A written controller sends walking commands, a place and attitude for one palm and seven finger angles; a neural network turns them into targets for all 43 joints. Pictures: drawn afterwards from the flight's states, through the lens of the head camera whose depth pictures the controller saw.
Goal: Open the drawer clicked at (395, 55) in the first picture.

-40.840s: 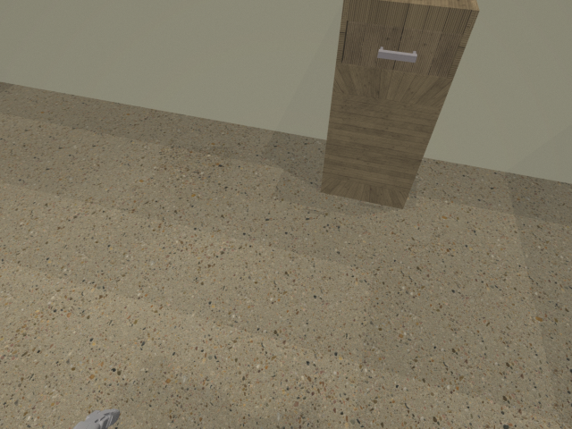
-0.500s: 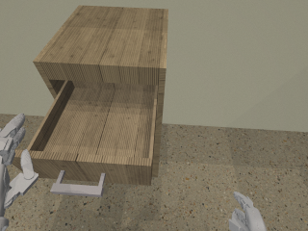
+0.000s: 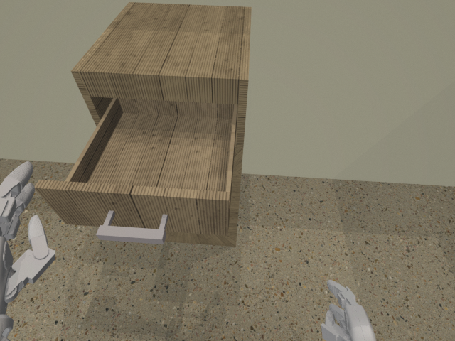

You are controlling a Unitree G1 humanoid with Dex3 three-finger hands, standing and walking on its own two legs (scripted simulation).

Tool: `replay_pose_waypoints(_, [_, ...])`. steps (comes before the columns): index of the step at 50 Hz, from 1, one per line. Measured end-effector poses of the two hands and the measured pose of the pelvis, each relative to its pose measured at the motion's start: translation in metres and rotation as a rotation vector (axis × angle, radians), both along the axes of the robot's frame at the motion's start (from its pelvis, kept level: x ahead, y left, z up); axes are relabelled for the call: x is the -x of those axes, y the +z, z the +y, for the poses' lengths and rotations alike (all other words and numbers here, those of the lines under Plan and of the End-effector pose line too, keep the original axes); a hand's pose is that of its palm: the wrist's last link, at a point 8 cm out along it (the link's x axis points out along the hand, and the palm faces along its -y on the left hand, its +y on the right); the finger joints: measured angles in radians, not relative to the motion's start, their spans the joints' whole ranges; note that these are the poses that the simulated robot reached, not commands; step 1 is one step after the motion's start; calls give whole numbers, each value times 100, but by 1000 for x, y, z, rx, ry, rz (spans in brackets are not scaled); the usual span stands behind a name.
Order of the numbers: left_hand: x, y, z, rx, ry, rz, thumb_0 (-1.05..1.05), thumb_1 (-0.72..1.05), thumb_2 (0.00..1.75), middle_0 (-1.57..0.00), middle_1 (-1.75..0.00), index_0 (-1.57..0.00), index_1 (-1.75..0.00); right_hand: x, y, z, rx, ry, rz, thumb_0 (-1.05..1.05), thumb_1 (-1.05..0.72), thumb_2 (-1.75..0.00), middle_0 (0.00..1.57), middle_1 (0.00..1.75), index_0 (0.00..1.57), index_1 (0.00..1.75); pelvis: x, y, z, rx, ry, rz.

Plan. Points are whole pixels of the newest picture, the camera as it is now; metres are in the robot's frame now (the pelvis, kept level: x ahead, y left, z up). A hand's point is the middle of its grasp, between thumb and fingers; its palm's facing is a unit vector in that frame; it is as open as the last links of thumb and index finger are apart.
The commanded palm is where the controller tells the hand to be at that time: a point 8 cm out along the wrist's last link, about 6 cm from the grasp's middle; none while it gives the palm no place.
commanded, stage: step back with the hand held close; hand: left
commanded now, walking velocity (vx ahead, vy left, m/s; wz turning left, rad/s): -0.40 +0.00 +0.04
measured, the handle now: (134, 225) +0.33 +0.21 -0.02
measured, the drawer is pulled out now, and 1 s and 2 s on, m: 0.29 0.29 0.29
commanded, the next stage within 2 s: stop stepping back and stand still in 0.32 s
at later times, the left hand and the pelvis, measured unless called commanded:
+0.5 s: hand out of the picture +0.06 +0.20 +0.17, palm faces +0.29 -0.83 -0.49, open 7.4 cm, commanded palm +0.00 +0.25 +0.18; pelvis -0.13 -0.03 -0.01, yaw -1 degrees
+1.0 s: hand out of the picture -0.02 +0.20 +0.18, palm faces +0.39 -0.78 -0.49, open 7.4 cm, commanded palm -0.08 +0.24 +0.18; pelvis -0.20 -0.04 +0.00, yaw +3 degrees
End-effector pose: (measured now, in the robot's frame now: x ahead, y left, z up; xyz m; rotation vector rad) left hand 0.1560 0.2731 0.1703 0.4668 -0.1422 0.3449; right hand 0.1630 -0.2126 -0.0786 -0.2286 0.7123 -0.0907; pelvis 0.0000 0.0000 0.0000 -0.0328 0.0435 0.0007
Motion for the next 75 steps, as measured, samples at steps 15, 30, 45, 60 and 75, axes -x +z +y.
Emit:
replay_pose_waypoints(15, [63, 8, 1, -52, -70, -89, 1, 89, 90, -22, -30, -21, -30, 71, 17, -48, 107, -94, 34, 1, -90, -90, 20, 30, 20, 30, 67, -1, -5, -31, 41, -7])
replay_pose_waypoints(30, [165, 25, -42, -90, -76, -71, 1, 89, 90, -22, -30, -22, -30, 158, -1, -32, -78, -20, 12, 1, -90, -90, 21, 30, 20, 30, 157, 1, -37, -38, 5, -40])
replay_pose_waypoints(45, [214, 15, -32, -63, -21, -77, 1, 89, 90, -22, -30, -21, -30, 229, 15, -75, 76, -82, 15, 1, -90, -90, 20, 30, 20, 30, 196, 4, -35, -55, 46, -38])
replay_pose_waypoints(60, [221, 5, -36, -9, 10, -32, 1, 89, 90, -21, -30, -21, -30, 216, 9, -53, 2, -23, 64, 1, -90, -90, 20, 30, 20, 30, 200, 9, -41, -45, 45, -37])
replay_pose_waypoints(75, [282, -294, -78, 467, 70, 1163, 1, 91, 90, -20, -29, -20, -30, 258, -44, -42, -26, -11, 336, 1, -90, -90, 20, 30, 20, 30, 203, -8, -33, -49, 84, -68])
